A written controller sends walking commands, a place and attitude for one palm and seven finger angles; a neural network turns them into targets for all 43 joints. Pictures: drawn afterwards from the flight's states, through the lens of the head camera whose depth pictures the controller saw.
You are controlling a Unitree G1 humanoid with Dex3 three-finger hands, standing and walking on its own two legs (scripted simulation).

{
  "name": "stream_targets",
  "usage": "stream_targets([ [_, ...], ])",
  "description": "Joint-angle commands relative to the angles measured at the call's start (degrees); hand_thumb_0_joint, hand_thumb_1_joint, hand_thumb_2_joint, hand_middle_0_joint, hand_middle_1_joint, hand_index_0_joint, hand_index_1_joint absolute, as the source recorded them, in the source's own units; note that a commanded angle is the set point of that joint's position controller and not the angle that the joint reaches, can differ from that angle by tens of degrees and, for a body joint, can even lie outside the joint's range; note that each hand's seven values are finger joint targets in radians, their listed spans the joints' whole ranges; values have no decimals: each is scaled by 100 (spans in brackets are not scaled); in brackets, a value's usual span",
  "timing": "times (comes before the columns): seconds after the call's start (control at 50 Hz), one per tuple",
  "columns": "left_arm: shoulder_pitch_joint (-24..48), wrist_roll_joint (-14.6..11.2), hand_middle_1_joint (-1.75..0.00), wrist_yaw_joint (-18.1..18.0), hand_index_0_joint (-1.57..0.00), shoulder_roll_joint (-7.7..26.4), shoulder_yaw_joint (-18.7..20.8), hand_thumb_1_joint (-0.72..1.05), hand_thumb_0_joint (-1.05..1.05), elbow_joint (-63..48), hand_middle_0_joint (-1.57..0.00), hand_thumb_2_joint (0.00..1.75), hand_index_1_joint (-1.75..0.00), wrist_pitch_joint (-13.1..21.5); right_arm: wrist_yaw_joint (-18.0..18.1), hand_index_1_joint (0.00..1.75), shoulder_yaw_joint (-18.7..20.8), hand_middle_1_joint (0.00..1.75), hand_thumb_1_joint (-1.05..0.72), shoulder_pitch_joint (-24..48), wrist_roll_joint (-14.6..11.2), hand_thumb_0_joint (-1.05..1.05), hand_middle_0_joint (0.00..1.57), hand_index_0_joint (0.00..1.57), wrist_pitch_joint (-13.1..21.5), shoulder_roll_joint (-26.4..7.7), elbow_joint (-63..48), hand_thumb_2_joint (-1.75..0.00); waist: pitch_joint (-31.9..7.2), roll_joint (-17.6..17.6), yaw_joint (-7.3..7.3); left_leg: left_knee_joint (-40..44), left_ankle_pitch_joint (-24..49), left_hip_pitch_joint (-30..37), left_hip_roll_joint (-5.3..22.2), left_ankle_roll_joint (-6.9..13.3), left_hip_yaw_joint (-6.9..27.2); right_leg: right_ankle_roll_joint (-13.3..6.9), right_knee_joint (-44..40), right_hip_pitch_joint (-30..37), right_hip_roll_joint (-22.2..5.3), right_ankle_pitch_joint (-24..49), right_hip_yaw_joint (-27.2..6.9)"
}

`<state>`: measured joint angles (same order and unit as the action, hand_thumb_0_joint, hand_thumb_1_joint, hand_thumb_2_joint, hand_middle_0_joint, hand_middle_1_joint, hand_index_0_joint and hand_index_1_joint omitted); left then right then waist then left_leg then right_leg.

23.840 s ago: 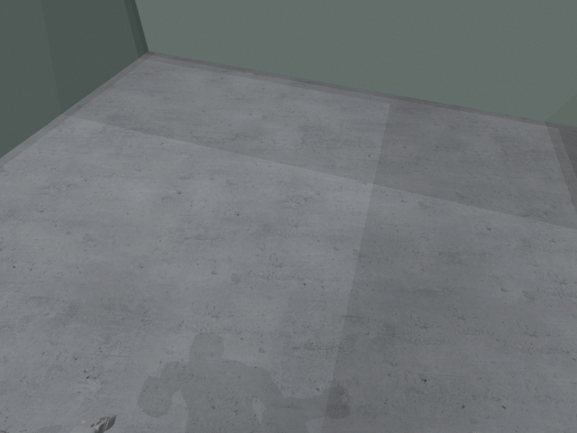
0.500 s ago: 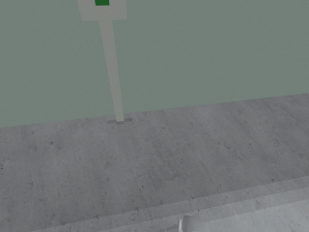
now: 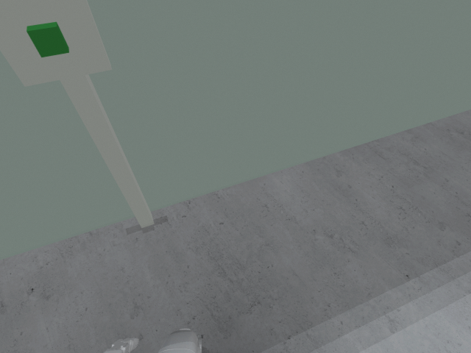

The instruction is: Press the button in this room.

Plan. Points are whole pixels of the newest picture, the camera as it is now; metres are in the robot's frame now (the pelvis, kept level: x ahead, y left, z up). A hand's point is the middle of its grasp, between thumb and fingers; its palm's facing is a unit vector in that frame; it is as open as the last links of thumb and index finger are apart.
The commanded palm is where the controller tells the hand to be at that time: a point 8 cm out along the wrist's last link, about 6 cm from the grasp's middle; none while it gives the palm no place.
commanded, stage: turn to face it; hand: left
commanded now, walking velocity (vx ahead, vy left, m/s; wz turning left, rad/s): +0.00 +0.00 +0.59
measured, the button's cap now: (48, 39) +0.68 +0.42 +0.16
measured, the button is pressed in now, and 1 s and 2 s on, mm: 0 0 0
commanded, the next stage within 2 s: take the last steps up to it in 0.68 s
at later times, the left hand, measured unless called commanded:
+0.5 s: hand out of the picture +0.06 +0.25 -0.16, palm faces +0.24 -0.94 -0.24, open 7.4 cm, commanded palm none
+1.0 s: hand out of the picture +0.00 +0.13 -0.14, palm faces +0.42 -0.87 -0.25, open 7.3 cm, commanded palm none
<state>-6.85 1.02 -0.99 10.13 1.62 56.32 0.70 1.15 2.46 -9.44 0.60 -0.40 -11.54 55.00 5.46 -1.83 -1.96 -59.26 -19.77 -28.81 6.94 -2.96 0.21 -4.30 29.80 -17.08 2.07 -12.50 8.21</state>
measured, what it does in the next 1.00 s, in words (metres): steps on the spot, turning left: left foot, then right foot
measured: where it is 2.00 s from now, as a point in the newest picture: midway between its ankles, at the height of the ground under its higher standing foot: (216, 326)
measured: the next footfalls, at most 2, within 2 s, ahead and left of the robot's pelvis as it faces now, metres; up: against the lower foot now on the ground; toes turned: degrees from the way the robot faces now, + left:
left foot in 0.14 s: +0.08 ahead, +0.13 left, +0.00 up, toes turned +12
right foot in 0.70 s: +0.12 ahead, -0.11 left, +0.00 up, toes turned +12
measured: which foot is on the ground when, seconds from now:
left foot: up 0.00-0.12, down 0.14-0.70, up 0.72-1.00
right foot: down 0.00-0.16, up 0.18-0.68, down 0.70-1.00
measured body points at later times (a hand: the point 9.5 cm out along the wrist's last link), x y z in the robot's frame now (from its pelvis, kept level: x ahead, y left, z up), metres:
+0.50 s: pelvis +0.05 +0.04 +0.02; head +0.09 +0.06 +0.46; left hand +0.05 +0.30 -0.14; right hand +0.13 -0.19 -0.13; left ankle +0.04 +0.13 -0.73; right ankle +0.05 -0.13 -0.65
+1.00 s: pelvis +0.05 -0.05 +0.02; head +0.06 -0.08 +0.47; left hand -0.02 +0.18 -0.12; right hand +0.17 -0.27 -0.15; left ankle -0.05 +0.11 -0.65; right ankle +0.08 -0.12 -0.73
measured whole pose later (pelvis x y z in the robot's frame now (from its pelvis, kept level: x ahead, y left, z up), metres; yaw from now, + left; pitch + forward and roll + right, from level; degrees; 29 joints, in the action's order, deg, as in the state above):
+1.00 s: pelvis +0.05 -0.05 +0.02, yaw +21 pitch -1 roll +2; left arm -16.8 1.0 -0.9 8.7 1.5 58.6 2.0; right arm -0.8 4.9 -14.2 1.7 -3.3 -13.4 60.6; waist 0.5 -2.1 1.1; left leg -57.1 -17.1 -22.4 4.2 -3.3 0.8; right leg -3.2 22.4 -9.1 -2.2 -12.5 8.8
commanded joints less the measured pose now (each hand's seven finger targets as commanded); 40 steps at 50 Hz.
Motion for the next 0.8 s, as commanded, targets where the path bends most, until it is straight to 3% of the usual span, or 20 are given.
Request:
stream_targets([
  [0.0, -200, 29, -30, -35, -20, 857, 183, 90, 0, -254, -20, 90, -30, 118, -77, 30, -18, 30, -90, -672, -14, 0, 20, 20, -57, -191, 28, -90, -616, 970, 161, 983, -151, 750, -145, -36, -285, -540, -1130, 262, -1801, 1684, -809],
  [0.06, -414, 24, -30, -68, -20, 1004, 242, 90, 0, -174, -20, 90, -30, 50, -114, 30, 14, 30, -90, -467, -4, 0, 20, 20, -26, -229, -50, -90, -516, 681, 236, 1932, 59, 1039, -169, -7, -382, -427, -676, 427, -2018, 1635, -738],
  [0.1, -475, -32, -30, -80, -20, 952, 256, 90, 0, -184, -20, 90, -30, -21, -145, 30, 57, 30, -90, -806, 19, 0, 20, 20, 3, -381, 34, -90, -677, 116, 96, 3085, 1268, 1778, -91, 90, -222, 14, 129, 212, -1749, 1029, -338],
  [0.12, -639, -67, -30, -68, -20, 689, 228, 90, 0, -246, -20, 90, -30, -72, -138, 30, 137, 30, -90, -957, 58, 0, 20, 20, 43, -780, 6, -90, -677, -1144, 89, 3616, 2657, 2074, 810, 512, 1120, 463, 1033, -469, -1074, -290, 72],
  [0.14, -499, -81, -30, -60, -20, 517, 143, 90, 0, -390, -20, 90, -30, -105, -120, 30, 204, 30, -90, -1084, 75, 0, 20, 20, 23, -1114, -21, -90, -453, -1977, 23, 4148, 4015, 1981, 1681, 1139, 2114, 743, 2212, -1009, -581, -2304, 44],
  [0.16, -302, -37, -30, -88, -20, 627, 170, 90, 0, -417, -20, 90, -30, -143, -51, 30, 215, 30, -90, -1020, 103, 0, 20, 20, -4, -1079, 32, -90, -423, -1476, -38, 4269, 3608, 1714, 1667, 1421, 2124, 706, 2888, -960, -622, -2343, -457],
  [0.18, -168, -22, -30, -90, -20, 625, 210, 90, 0, -341, -20, 90, -30, -173, 7, 30, 194, 30, -90, -853, 100, 0, 20, 20, 16, -928, 25, -90, -262, -1344, 23, 4318, 3324, 1575, 1367, 1360, 1974, 700, 3119, -1131, -714, -1973, -704],
  [0.24, -252, -17, -30, -18, -20, 660, 250, 90, 0, -243, -20, 90, -30, -117, 32, 30, 167, 30, -90, -620, 65, 0, 20, 20, 79, -802, -56, -90, -589, -584, 165, 3959, 3950, 2310, 907, 1181, 1296, 781, 3519, -1506, -679, -1222, -758],
  [0.28, -334, -33, -30, -29, -20, 620, 234, 90, 0, -175, -20, 90, -30, -119, 45, 30, 209, 30, -90, -743, 43, 0, 20, 20, 112, -862, -34, -90, -1003, -312, 124, 3819, 4436, 2814, 804, 1179, 1063, 872, 3492, -1504, -665, -1067, -777],
  [0.36, -262, -35, -30, -54, -20, 617, 210, 90, 0, -189, -20, 90, -30, -147, 47, 30, 255, 30, -90, -968, 19, 0, 20, 20, 108, -869, 52, -90, -1151, -438, 29, 3744, 4865, 3198, 762, 1186, 1019, 992, 3293, -1587, -669, -1009, -795],
  [0.5, 14, -77, -30, -59, -20, 581, 161, 90, 0, -270, -20, 90, -30, -208, 15, 30, 314, 30, -90, -821, 66, 0, 20, 20, 0, -973, 81, -90, -760, -796, -43, 3854, 3825, 2418, 742, 1292, 1347, 954, 2128, -924, -560, -1370, -692],
  [0.58, -274, -106, -30, -62, -20, 583, 158, 90, 0, -202, -20, 90, -30, -162, -4, 30, 341, 30, -90, -546, 81, 0, 20, 20, -46, -1008, 11, -90, -787, -969, 89, 3756, 3376, 1852, 577, 1192, 1539, 827, 975, -68, -373, -1099, -607],
  [0.62, -677, -109, -30, -75, -20, 629, 172, 90, 0, -83, -20, 90, -30, -98, -17, 30, 349, 30, -90, -387, 39, 0, 20, 20, -54, -994, -16, -90, -921, -796, 307, 3456, 2820, 1480, 386, 964, 1455, 799, -210, 736, -400, -132, -544],
  [0.64, -831, -77, -30, -94, -20, 825, 196, 90, 0, -37, -20, 90, -30, -39, -44, 30, 336, 30, -90, -399, -3, 0, 20, 20, -51, -855, -21, -90, -974, -314, 365, 3165, 2077, 1033, 104, 684, 1285, 766, -888, 1364, -615, 413, -711],
  [0.66, -910, 14, -30, -143, -20, 1245, 274, 90, 0, -42, -20, 90, -30, 30, -77, 30, 268, 30, -90, -521, -52, 0, 20, 20, -49, -469, -80, -90, -1018, 1015, 366, 2255, 463, 153, -507, 265, 554, 428, -1313, 1962, -1851, 649, -1877],
  [0.68, -907, 24, -30, -134, -20, 1584, 312, 90, 0, -140, -20, 90, -30, 24, -62, 30, 267, 30, -90, -286, -36, 0, 20, 20, -101, -408, -245, -90, -652, 1809, 459, 1210, -1381, -130, -890, 76, 191, -235, -1503, 1222, -2917, 1253, -2805],
  [0.7, -758, -3, -30, -119, -20, 1513, 267, 90, 0, -229, -20, 90, -30, -9, -70, 30, 333, 30, -90, -288, 3, 0, 20, 20, -169, -584, -233, -90, -534, 1260, 387, 450, -1390, 106, -727, 117, 392, -509, -1512, 532, -2902, 1023, -2495],
  [0.72, -430, -9, -30, -139, -20, 1280, 304, 90, 0, -302, -20, 90, -30, 12, -84, 30, 355, 30, -90, -383, 38, 0, 20, 20, -254, -603, -117, -90, -310, 1453, 242, -23, -1077, 95, -610, 115, 490, -470, -1685, 132, -2599, 310, -2269],
  [0.74, -241, -14, -30, -154, -20, 1156, 284, 90, 0, -336, -20, 90, -30, -22, -101, 30, 363, 30, -90, -430, 48, 0, 20, 20, -290, -591, -8, -90, -102, 1348, 146, -403, -842, 24, -579, 104, 384, -357, -1677, 33, -2365, 191, -2155],
  [0.78, -273, -27, -30, -117, -20, 860, 185, 90, 0, -329, -20, 90, -30, 50, -136, 30, 315, 30, -90, -636, 64, 0, 20, 20, -280, -474, 178, -90, -68, 1026, 62, -587, -221, 19, -489, 39, 280, -162, -1553, 248, -1912, 477, -1442],
])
